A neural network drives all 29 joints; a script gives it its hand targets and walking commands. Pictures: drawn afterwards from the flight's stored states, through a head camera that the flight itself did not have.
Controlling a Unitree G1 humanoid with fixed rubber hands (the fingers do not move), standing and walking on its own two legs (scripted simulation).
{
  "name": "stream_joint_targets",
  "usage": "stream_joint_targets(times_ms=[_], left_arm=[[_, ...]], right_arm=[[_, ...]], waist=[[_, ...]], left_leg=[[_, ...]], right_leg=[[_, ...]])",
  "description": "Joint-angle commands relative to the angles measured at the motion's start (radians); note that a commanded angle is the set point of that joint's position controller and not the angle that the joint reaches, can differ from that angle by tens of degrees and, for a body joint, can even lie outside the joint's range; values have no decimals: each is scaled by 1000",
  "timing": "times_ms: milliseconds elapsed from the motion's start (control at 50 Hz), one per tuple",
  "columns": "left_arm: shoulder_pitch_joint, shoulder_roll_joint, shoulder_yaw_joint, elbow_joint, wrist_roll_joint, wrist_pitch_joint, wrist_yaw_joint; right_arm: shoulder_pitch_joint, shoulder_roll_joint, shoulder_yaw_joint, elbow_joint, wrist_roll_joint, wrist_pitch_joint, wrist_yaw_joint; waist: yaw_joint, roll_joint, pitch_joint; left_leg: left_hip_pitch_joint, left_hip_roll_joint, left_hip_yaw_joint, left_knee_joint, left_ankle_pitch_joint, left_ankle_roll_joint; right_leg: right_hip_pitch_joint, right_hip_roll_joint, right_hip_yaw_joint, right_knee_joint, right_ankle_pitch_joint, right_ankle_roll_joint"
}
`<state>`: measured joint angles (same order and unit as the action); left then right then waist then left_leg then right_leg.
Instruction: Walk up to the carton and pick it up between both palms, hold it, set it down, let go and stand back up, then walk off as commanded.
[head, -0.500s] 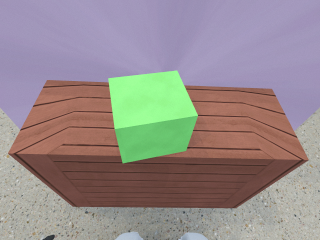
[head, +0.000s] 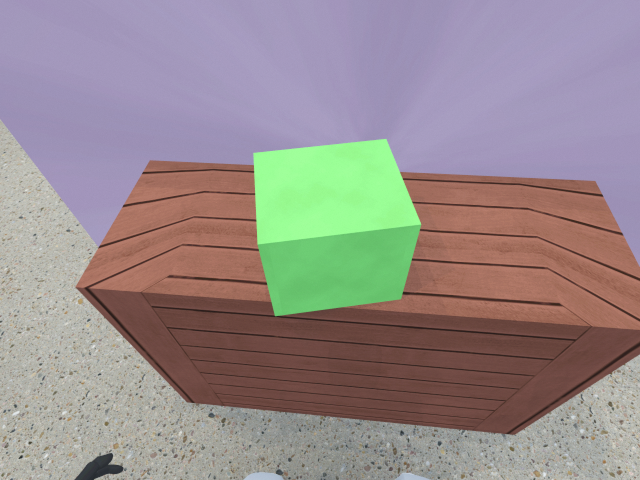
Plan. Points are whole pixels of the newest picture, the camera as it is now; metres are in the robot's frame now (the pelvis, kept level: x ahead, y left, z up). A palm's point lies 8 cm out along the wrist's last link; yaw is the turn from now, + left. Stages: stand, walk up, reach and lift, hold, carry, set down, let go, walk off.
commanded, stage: walk up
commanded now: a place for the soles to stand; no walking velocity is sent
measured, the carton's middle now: (329, 228) +0.48 +0.03 +0.01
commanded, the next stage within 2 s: reach and lift in 1.76 s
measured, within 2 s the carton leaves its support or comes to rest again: neither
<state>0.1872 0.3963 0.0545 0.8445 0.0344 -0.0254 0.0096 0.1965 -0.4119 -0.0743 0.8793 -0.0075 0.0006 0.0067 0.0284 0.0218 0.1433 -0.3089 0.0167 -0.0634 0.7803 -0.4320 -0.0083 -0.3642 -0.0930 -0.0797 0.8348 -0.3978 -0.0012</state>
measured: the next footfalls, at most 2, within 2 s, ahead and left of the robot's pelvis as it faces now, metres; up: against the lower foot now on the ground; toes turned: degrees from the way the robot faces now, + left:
none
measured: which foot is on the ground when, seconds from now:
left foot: down 0.00-1.00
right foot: down 0.00-1.00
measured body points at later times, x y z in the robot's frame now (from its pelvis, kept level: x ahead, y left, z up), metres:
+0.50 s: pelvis +0.00 +0.00 +0.03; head +0.02 +0.00 +0.48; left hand +0.07 +0.31 -0.10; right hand +0.10 -0.29 -0.10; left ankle +0.02 +0.16 -0.70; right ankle +0.03 -0.13 -0.70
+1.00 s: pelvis +0.04 +0.00 +0.04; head +0.05 +0.01 +0.49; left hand +0.15 +0.30 -0.09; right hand +0.12 -0.30 -0.09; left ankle +0.02 +0.16 -0.70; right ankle +0.03 -0.13 -0.70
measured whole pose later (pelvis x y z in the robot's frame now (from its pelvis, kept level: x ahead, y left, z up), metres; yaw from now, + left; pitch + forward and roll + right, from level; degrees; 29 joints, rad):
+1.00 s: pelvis +0.04 +0.00 +0.04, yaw -1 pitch -2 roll +0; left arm 0.08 0.35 0.02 1.09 0.00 0.00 -0.01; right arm 0.12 -0.35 -0.01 1.10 -0.01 -0.04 -0.01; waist 0.00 -0.01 0.04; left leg -0.12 0.04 -0.04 0.45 -0.29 -0.05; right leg -0.17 -0.03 0.00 0.48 -0.28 0.02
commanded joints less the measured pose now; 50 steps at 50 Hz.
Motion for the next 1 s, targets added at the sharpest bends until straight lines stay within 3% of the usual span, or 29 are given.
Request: stream_joint_targets(times_ms=[0, 20, 60, 80, 100, 120, 140, 160, 200, 240, 300, 340, 380, 400, 480, 500, 560, 600, 620, 660, 700, 740, 760, 780, 800, 820, 860, 920, 980], left_arm=[[-48, 199, 36, -64, -35, 22, 7], [-55, 226, 47, -32, -34, 24, 7], [61, 226, 52, 35, -39, 2, -10], [78, 222, 52, 49, -29, -4, -9], [16, 245, 51, 51, -20, -6, -7], [-7, 239, 49, 46, -21, -8, -3], [-76, 243, 44, 61, -21, -6, -6], [-91, 231, 37, 47, -24, -3, -5], [-122, 245, 44, 68, -14, 8, -20], [-73, 213, 43, 103, -12, 5, -25], [-85, 200, 35, 126, -10, -6, -22], [-97, 213, 31, 135, -17, -13, -24], [-121, 198, 22, 149, -21, -5, -22], [-117, 189, 26, 149, -20, -12, -20], [-116, 184, 12, 177, -29, -12, -14], [-146, 186, 15, 180, -32, -8, -14], [-148, 175, 5, 170, -33, -5, -14], [-135, 179, 10, 176, -33, -10, -14], [-144, 194, 10, 168, -28, -10, -15], [-140, 190, 12, 187, -24, -3, -13], [-127, 181, 12, 182, -26, 1, -16], [-119, 188, 6, 195, -24, 4, -19], [-137, 170, 5, 172, -24, 0, -17], [-134, 167, 9, 188, -30, 3, -16], [-147, 203, 14, 173, -27, -1, -12], [-149, 184, 12, 180, -29, -3, -11], [-164, 184, 12, 173, -29, -4, -15], [-149, 184, 9, 179, -35, 4, -12], [-148, 193, 12, 174, -37, 1, -11]], right_arm=[[-2, -328, -58, -38, -34, -63, -33], [-98, -319, -57, -52, -29, -61, -31], [-176, -231, -41, -67, -21, -53, -23], [-180, -196, -25, -70, -10, -52, -25], [-152, -160, -18, -69, 15, -53, -25], [-95, -158, -23, -39, 7, -53, -23], [-62, -167, -23, 0, -5, -48, -24], [-54, -178, -23, 9, -15, -43, -24], [-73, -205, -20, 40, -10, -46, -28], [-121, -199, -15, 49, -10, -48, -28], [-101, -174, -5, 76, -3, -54, -21], [-121, -176, -2, 81, -5, -56, -19], [-119, -156, 8, 107, 7, -61, -20], [-93, -169, 6, 129, -1, -61, -24], [-138, -147, 19, 126, 17, -56, -22], [-144, -156, 17, 130, 16, -54, -20], [-136, -160, 19, 154, 3, -56, -24], [-153, -151, 25, 150, -4, -57, -19], [-125, -151, 18, 143, -8, -56, -19], [-132, -184, 15, 160, -14, -54, -19], [-145, -150, 25, 150, 1, -59, -17], [-150, -160, 28, 154, -10, -58, -19], [-130, -154, 27, 144, -6, -62, -16], [-160, -149, 24, 156, -11, -57, -17], [-127, -157, 23, 150, -6, -53, -18], [-131, -161, 26, 161, -11, -58, -21], [-115, -166, 21, 157, -2, -63, -22], [-111, -144, 19, 147, -4, -59, -25], [-108, -182, 16, 151, -5, -59, -31]], waist=[[-37, 163, -135], [-8, 215, -42], [56, 165, -88], [50, 147, -148], [13, 60, -150], [-14, 81, -195], [-50, 62, -119], [-49, 83, -72], [-36, 1, -11], [-13, 86, 21], [-23, 26, -82], [-17, -16, -114], [-37, -23, -112], [-25, 9, -147], [-22, -69, -200], [-38, -103, -187], [-24, -61, -238], [-18, -21, -212], [-25, -49, -239], [-10, 8, -169], [-3, -95, -185], [-13, -87, -119], [-23, -6, -161], [-5, 17, -117], [-28, -63, -126], [-17, -16, -138], [-29, -40, -219], [-30, 11, -185], [-19, -3, -202]], left_leg=[[33, 313, -546, -429, 38, 247], [-165, 327, -515, -453, -57, 269], [-145, 170, -166, -317, 17, 153], [-36, 127, -110, -229, 161, 109], [-13, 64, -57, -140, 247, 75], [27, 38, -71, -154, 223, 56], [36, 51, -77, -213, 128, 47], [13, 64, -121, -271, -9, 57], [-77, 78, -174, -347, -163, 67], [-81, 85, -146, -357, -166, 63], [12, 73, -118, -331, -6, 62], [3, 67, -86, -322, 62, 46], [88, 65, -69, -342, 151, 36], [60, 74, -71, -327, 237, 35], [129, 69, -58, -344, 277, 27], [128, 74, -46, -358, 284, 29], [157, 77, -25, -353, 406, 21], [117, 68, -33, -381, 262, 34], [131, 78, -38, -408, 270, 37], [79, 93, -57, -432, 268, 46], [136, 87, -48, -419, 299, 41], [96, 74, -42, -405, 250, 38], [143, 82, -24, -412, 363, 32], [100, 82, -16, -414, 354, 29], [91, 64, -20, -394, 335, 31], [106, 78, -6, -423, 383, 34], [178, 86, -2, -387, 482, 23], [196, 83, 1, -382, 520, 12], [170, 96, -1, -393, 559, 23]], right_leg=[[-119, 49, 105, 93, -209, -24], [15, 12, 137, 104, -166, -24], [127, 30, 88, -186, -95, -44], [122, 27, 99, -258, 74, -55], [88, -27, 194, -282, 230, -67], [75, -50, 259, -283, 179, -93], [3, -47, 248, -310, 57, -80], [-62, -25, 233, -326, -93, -74], [-37, 0, 221, -362, -222, -61], [-13, 16, 208, -374, -137, -62], [17, -10, 234, -420, -79, -74], [89, -22, 240, -422, 4, -57], [66, -34, 234, -432, 97, -67], [124, -19, 206, -404, 144, -59], [145, -35, 216, -452, 256, -49], [158, -33, 200, -448, 252, -48], [215, -49, 183, -436, 367, -50], [230, -27, 191, -448, 216, -53], [241, -37, 179, -428, 204, -59], [222, -5, 166, -411, 165, -51], [210, -12, 167, -445, 187, -44], [199, -23, 175, -457, 215, -42], [209, -28, 181, -449, 289, -59], [218, -19, 181, -460, 261, -44], [211, -26, 175, -472, 226, -43], [231, -26, 194, -445, 300, -58], [259, -21, 149, -432, 406, -43], [229, -18, 139, -418, 454, -37], [289, -15, 142, -394, 468, -36]])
